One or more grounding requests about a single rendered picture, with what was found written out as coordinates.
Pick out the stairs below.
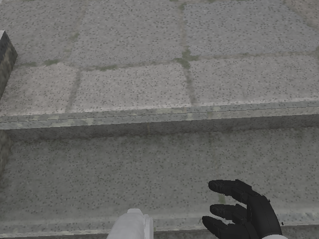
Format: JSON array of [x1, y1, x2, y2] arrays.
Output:
[[0, 108, 319, 239]]

